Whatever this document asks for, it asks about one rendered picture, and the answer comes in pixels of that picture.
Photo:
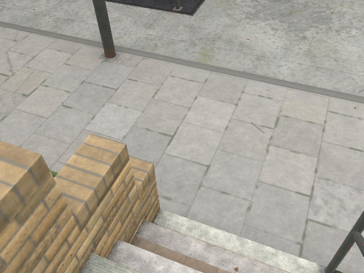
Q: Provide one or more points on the stairs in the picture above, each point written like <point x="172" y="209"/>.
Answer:
<point x="175" y="244"/>

